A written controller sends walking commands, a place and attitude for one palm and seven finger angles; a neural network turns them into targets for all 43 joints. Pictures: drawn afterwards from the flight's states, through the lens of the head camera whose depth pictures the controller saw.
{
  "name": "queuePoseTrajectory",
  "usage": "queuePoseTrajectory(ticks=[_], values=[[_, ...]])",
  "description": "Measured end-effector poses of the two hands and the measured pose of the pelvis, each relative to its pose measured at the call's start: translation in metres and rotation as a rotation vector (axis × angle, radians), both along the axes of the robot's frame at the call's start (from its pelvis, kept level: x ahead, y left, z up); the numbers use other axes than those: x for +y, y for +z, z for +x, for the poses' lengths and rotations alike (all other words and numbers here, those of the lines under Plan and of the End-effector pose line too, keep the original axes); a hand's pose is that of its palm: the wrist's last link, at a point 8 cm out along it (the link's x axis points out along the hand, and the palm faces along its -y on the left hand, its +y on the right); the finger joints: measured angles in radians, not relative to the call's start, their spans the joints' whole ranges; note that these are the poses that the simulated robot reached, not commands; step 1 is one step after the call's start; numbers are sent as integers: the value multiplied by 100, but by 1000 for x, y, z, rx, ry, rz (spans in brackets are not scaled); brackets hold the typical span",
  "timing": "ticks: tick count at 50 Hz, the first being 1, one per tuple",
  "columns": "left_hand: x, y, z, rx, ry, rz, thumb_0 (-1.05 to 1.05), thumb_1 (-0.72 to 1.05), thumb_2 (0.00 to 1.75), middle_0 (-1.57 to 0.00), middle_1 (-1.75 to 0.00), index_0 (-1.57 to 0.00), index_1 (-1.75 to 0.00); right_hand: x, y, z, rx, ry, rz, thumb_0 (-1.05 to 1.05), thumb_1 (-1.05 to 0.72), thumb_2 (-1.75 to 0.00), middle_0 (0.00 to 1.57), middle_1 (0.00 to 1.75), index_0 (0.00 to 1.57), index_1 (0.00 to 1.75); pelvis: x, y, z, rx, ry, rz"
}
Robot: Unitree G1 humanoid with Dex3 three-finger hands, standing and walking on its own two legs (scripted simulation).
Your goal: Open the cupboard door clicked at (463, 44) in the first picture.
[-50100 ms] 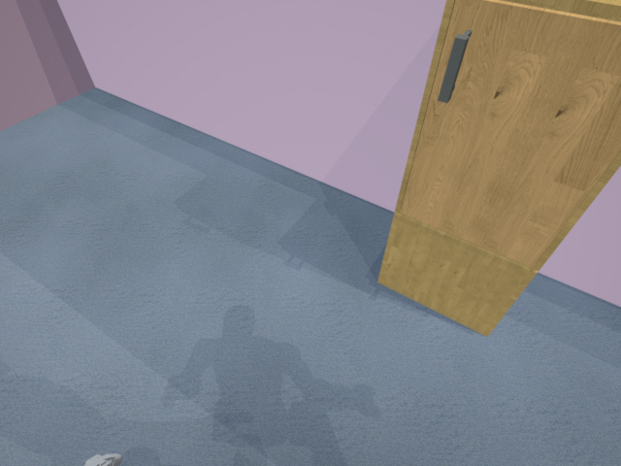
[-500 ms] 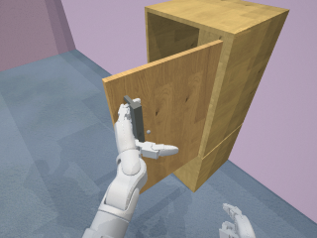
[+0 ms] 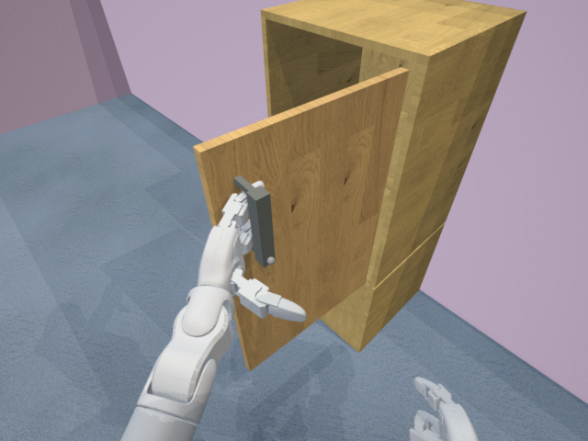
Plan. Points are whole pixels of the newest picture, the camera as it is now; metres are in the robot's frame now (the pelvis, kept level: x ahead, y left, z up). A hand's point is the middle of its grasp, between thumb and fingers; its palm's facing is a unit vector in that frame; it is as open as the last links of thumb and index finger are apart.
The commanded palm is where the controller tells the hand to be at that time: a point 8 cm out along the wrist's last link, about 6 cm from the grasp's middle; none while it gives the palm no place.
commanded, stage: slide the hand sideways off the handle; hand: left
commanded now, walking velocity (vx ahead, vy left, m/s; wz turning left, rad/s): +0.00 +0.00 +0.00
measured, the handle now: (253, 221) +0.37 +0.10 +0.13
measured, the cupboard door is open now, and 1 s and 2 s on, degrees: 86 86 86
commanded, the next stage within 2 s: draw the hand back to the body in 0.76 s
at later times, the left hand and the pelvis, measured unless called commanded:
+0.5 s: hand (224, 296) +0.25 +0.11 +0.13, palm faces +0.03 -1.00 -0.05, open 16.3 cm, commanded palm +0.21 +0.17 +0.13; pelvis +0.03 -0.04 +0.00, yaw +1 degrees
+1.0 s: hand (187, 309) +0.23 +0.15 +0.13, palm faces +0.01 -1.00 -0.05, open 16.3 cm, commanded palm +0.20 +0.20 +0.14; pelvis +0.02 -0.02 +0.00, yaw +1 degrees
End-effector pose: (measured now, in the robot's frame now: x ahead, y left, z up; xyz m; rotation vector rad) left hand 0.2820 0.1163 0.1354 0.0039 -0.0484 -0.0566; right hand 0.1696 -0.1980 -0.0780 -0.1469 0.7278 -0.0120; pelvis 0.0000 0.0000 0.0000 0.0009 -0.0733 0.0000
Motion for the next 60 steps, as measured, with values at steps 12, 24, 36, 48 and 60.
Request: queuePoseTrajectory(ticks=[12, 24, 36, 48, 60], values=[[21, -4, -24, 23, 37, 22, -1, -50, 30, -18, -32, -16, -30, -22, 9, 25, -46, -3, -21, 2, -90, -89, 20, 30, 20, 30, -18, 3, 14, 2, -3, -2], [45, -4, -54, 23, 83, 44, -1, -50, 30, -18, -32, -16, -30, -39, 19, 53, -147, 13, -28, 2, -90, -89, 20, 30, 20, 30, -35, 1, 29, 15, 14, -1], [75, -6, -71, 20, 97, 56, -1, -50, 30, -16, -31, -16, -30, -49, 13, 49, -175, 13, -49, 2, -90, -89, 20, 30, 20, 30, -38, -1, 29, 24, 30, -7], [84, -6, -74, 0, 64, 41, -1, -50, 30, -15, -30, -16, -30, -38, 13, 36, -202, 5, -54, 2, -90, -89, 20, 30, 20, 30, -24, -2, 24, 30, 26, -10], [104, 4, -86, -9, 94, 60, -1, -50, 30, -15, -30, -16, -30, -12, 20, 39, -234, 36, -33, 2, -90, -89, 20, 30, 20, 30, -11, -2, 19, 16, 28, -15]])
